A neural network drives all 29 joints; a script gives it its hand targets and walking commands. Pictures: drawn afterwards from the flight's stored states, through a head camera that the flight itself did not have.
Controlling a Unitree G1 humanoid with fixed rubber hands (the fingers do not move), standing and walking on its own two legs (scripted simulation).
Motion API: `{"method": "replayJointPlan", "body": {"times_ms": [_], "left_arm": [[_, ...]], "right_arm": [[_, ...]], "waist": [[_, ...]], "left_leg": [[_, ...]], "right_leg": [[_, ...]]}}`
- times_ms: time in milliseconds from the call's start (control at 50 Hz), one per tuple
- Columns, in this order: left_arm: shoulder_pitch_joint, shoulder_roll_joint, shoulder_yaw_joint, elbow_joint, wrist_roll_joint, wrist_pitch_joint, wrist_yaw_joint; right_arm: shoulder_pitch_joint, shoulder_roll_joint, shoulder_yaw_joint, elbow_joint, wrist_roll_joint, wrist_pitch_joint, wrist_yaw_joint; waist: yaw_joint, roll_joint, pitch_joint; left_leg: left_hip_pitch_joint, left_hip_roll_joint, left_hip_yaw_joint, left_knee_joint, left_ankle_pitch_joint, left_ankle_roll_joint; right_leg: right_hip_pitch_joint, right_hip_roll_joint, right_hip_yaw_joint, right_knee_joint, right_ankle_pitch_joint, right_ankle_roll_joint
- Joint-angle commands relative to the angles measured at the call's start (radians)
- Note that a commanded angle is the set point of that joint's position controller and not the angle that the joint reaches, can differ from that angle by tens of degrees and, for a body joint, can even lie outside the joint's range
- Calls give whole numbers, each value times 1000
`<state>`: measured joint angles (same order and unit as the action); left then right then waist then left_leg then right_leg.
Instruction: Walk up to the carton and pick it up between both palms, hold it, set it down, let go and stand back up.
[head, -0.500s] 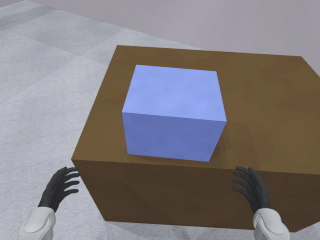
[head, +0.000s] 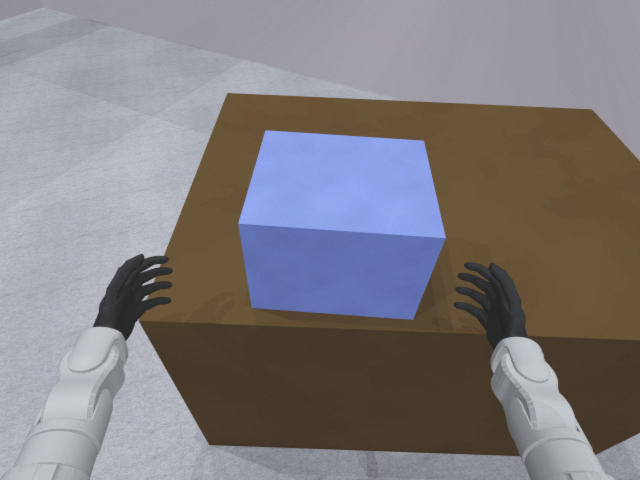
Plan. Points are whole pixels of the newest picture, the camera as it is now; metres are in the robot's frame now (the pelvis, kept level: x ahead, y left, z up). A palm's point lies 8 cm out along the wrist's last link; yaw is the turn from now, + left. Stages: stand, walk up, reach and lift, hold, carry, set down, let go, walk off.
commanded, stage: reach and lift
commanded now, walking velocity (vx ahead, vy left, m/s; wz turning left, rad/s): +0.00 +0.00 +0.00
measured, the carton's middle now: (338, 223) +0.51 -0.02 +0.01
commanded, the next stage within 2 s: none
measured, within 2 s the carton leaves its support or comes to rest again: neither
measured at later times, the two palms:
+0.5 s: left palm (131, 244) +0.38 +0.26 +0.09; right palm (506, 259) +0.37 -0.24 +0.09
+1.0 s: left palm (131, 190) +0.44 +0.26 +0.14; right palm (508, 200) +0.43 -0.24 +0.14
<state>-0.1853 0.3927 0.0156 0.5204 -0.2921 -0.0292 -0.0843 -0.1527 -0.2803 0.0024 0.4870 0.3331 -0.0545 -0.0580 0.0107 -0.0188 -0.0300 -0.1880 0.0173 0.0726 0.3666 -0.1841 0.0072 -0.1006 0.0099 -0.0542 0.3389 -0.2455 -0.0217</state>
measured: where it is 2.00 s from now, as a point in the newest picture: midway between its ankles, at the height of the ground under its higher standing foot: outside the picture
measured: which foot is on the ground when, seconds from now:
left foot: down 0.00-1.00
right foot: down 0.00-1.00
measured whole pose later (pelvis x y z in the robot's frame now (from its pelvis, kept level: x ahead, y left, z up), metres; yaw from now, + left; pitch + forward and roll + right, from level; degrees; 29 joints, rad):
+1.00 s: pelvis -0.01 +0.00 -0.01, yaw +0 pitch +14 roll -1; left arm -0.95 0.51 -0.05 1.08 -0.33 0.09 -0.07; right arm -0.92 -0.44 0.14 1.04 0.51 0.06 -0.04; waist -0.02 -0.02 -0.17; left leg -0.50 0.04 0.06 0.43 -0.17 0.00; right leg -0.40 0.03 -0.06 0.37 -0.21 -0.03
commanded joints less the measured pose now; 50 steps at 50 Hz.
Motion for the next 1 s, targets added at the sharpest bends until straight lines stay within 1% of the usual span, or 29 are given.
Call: {"method": "replayJointPlan", "body": {"times_ms": [0,20,40,60,80,160,200,240,300,340,360,400,420,460,480,500,540,560,620,660,680,700,780,800,840,880,940,960,980], "left_arm": [[-324,171,76,-149,13,21,-2],[-341,177,90,-179,21,28,-1],[-365,183,95,-152,22,37,-5],[-362,171,90,-144,27,45,-4],[-389,178,94,-115,26,55,-5],[-481,178,81,-51,5,81,-4],[-534,198,91,-50,24,79,-3],[-616,214,91,-58,5,73,4],[-650,203,75,-9,4,69,1],[-663,216,97,65,23,77,-7],[-685,220,96,66,22,77,-11],[-745,237,96,83,31,85,-12],[-730,234,105,116,36,91,-8],[-789,234,90,79,21,93,-1],[-795,245,92,91,22,95,-2],[-812,240,84,114,12,93,-4],[-846,242,85,128,14,97,0],[-881,255,83,130,22,99,4],[-915,246,56,174,7,106,0],[-927,264,70,198,13,106,-1],[-926,260,61,209,13,107,-1],[-970,272,66,222,13,110,0],[-1073,277,27,257,-19,107,3],[-1096,262,19,278,-21,106,8],[-1113,290,16,305,-23,100,10],[-1141,286,-7,365,-37,95,16],[-1209,287,-52,453,-48,87,18],[-1252,291,-65,466,-60,75,17],[-1264,288,-77,472,-63,70,21]], "right_arm": [[-287,-160,-46,-114,27,-6,-5],[-294,-167,-53,-110,30,-5,-5],[-329,-168,-50,-123,29,-1,-6],[-331,-160,-32,-125,31,5,-2],[-363,-163,-30,-107,36,19,0],[-453,-189,-7,-65,48,47,5],[-497,-204,-26,-50,51,47,3],[-570,-225,-33,-65,54,42,4],[-594,-219,-23,19,75,49,3],[-609,-223,13,94,93,58,-2],[-634,-226,23,87,105,58,-2],[-703,-245,24,108,105,59,-4],[-708,-256,25,124,103,61,-4],[-755,-266,23,96,101,56,-7],[-777,-259,25,106,116,56,-7],[-779,-251,27,129,115,58,-7],[-821,-275,24,130,122,57,-5],[-839,-290,11,168,118,59,-5],[-870,-286,41,215,137,64,-1],[-896,-298,46,233,136,67,1],[-890,-302,56,250,139,64,1],[-933,-313,59,253,147,63,-1],[-1039,-325,49,279,147,68,5],[-1047,-316,52,335,152,75,7],[-1074,-332,57,327,157,71,11],[-1125,-337,86,371,173,71,17],[-1171,-335,93,467,189,78,26],[-1205,-340,97,466,188,76,28],[-1213,-347,86,464,173,72,26]], "waist": [[-9,38,-230],[-7,58,-255],[-7,41,-254],[-1,52,-256],[-3,30,-227],[-15,7,-264],[-8,21,-321],[-7,29,-389],[-21,54,-393],[-28,30,-354],[-17,37,-396],[-20,28,-390],[-13,24,-390],[-14,40,-463],[-7,29,-470],[-16,41,-478],[-11,35,-526],[-21,54,-499],[-32,68,-529],[-24,31,-526],[-32,52,-553],[-24,53,-558],[-37,44,-602],[-37,60,-596],[-34,55,-650],[-28,40,-643],[-33,68,-630],[-24,79,-675],[-36,91,-696]], "left_leg": [[284,-8,-84,31,383,-24],[307,-10,-81,36,398,-27],[298,-7,-76,34,371,-22],[290,-7,-73,26,351,-17],[270,-10,-72,16,318,-9],[257,-4,-81,23,316,-3],[257,-5,-76,28,310,1],[264,-6,-73,45,327,-4],[251,-4,-78,47,342,-4],[242,-11,-75,53,359,3],[241,-9,-76,59,372,4],[222,-10,-73,53,342,11],[232,-5,-75,50,356,4],[237,-1,-71,70,403,-7],[231,-4,-68,79,405,-5],[226,-7,-68,80,394,-6],[242,-3,-73,83,408,-2],[238,1,-77,89,422,-9],[265,-1,-72,99,434,-17],[243,-4,-73,103,430,-3],[241,-1,-75,106,464,-9],[233,-2,-83,113,488,-17],[217,4,-81,114,429,-6],[211,2,-84,107,430,-11],[215,3,-79,123,450,-8],[200,8,-84,125,445,-12],[173,6,-82,126,399,-11],[176,7,-74,125,375,-11],[176,9,-78,131,390,-14]], "right_leg": [[-112,-4,65,-56,296,25],[-120,2,59,-54,300,22],[-120,-1,57,-62,282,25],[-121,-1,59,-65,264,25],[-125,-3,63,-72,251,31],[-125,-1,57,-57,266,35],[-144,4,58,-51,260,33],[-153,0,57,-37,290,36],[-153,-3,55,-36,315,35],[-151,-1,57,-31,371,48],[-128,-4,57,-27,394,49],[-138,0,61,-24,379,53],[-146,6,51,-17,378,48],[-141,13,42,-9,405,49],[-151,13,43,-7,422,57],[-156,5,48,-8,428,57],[-180,10,38,-3,444,57],[-196,15,34,-4,431,51],[-215,15,30,-11,437,48],[-208,19,32,-4,467,56],[-199,16,27,5,501,55],[-197,20,26,10,514,55],[-243,17,22,9,453,52],[-266,21,16,10,448,51],[-259,18,13,21,491,61],[-282,25,10,25,474,58],[-339,24,2,22,420,50],[-351,17,-1,18,382,50],[-348,18,-3,24,397,50]]}}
